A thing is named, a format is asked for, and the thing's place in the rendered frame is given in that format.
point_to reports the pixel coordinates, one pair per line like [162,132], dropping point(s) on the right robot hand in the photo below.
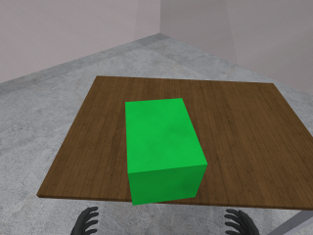
[245,224]

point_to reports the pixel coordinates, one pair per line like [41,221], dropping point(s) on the left robot hand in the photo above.
[81,224]

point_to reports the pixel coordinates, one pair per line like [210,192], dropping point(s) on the table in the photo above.
[259,154]

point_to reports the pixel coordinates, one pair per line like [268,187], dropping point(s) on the carton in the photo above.
[165,161]

